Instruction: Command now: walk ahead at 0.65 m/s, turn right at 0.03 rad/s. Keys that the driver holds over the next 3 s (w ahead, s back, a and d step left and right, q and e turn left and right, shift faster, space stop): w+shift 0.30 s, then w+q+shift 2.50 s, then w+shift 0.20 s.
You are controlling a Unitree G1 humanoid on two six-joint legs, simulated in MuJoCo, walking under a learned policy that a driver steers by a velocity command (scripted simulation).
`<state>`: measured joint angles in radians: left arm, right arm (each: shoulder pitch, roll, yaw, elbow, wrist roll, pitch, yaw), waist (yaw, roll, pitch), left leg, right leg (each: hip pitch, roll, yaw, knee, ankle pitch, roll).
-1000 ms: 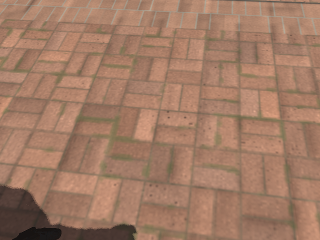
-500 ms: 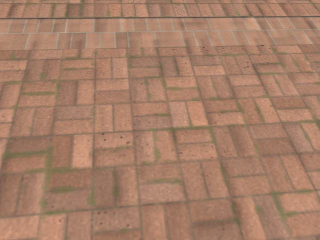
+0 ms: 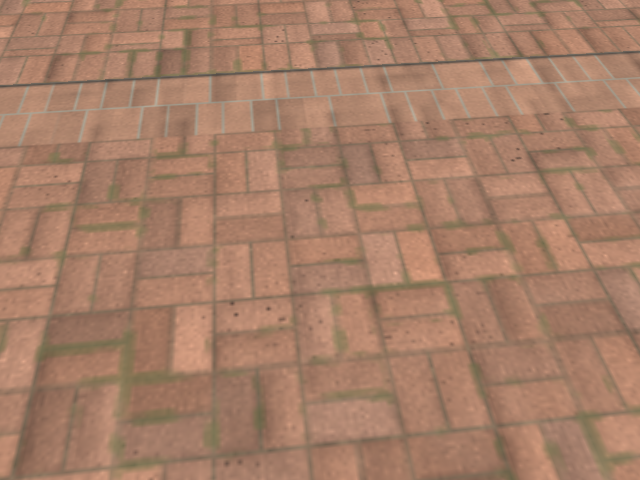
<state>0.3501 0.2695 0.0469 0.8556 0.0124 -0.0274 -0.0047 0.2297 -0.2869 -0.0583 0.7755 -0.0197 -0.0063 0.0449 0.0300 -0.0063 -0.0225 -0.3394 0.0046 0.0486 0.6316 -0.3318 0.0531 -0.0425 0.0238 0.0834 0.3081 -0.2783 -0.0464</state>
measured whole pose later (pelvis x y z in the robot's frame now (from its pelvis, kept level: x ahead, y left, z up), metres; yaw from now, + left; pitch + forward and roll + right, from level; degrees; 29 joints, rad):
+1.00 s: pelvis +0.69 +0.09 -0.04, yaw +29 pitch +0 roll -2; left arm 0.47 0.23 0.03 0.94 0.04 -0.07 0.02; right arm 0.01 -0.28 -0.02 0.69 -0.01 -0.02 0.08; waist 0.02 0.03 0.05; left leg -0.59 -0.03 0.18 0.70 -0.10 0.22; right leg 0.27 -0.03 -0.36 0.45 -0.41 0.06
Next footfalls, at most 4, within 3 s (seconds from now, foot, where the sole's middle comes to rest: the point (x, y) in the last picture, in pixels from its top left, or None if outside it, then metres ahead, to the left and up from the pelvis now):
0.06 left None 0.08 0.11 -0.78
0.54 right None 0.50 -0.10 -0.78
1.02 left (259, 354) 0.85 0.20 -0.78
1.44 right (223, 224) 1.28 0.35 -0.78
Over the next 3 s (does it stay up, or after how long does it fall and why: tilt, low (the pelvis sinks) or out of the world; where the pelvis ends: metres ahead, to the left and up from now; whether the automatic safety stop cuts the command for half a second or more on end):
stays up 1.04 1.54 -0.01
